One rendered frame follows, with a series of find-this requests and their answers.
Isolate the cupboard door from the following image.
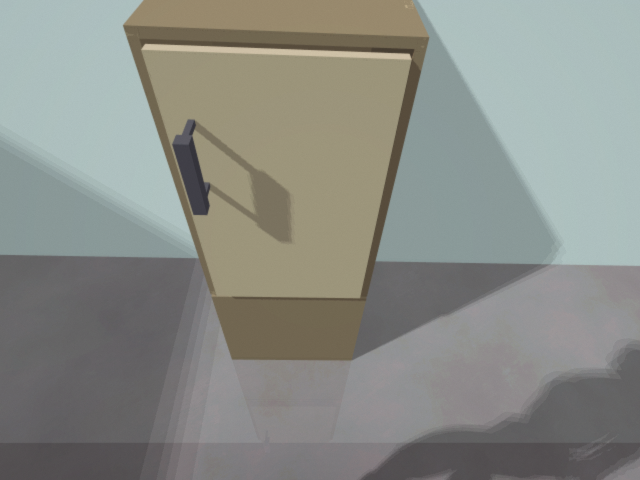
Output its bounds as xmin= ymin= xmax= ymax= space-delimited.
xmin=141 ymin=44 xmax=412 ymax=298

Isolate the handle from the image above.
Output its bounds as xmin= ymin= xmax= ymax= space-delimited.
xmin=172 ymin=119 xmax=210 ymax=215

